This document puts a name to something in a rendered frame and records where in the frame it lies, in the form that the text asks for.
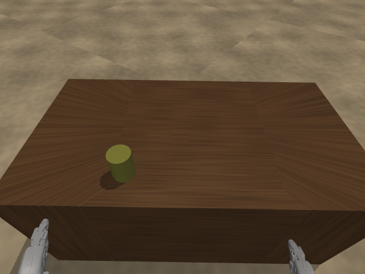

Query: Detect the can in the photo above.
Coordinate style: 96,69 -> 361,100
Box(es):
106,144 -> 136,183

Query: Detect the left robot hand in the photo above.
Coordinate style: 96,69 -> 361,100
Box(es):
18,219 -> 49,274

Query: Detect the right robot hand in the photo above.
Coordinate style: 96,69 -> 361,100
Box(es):
288,239 -> 315,274

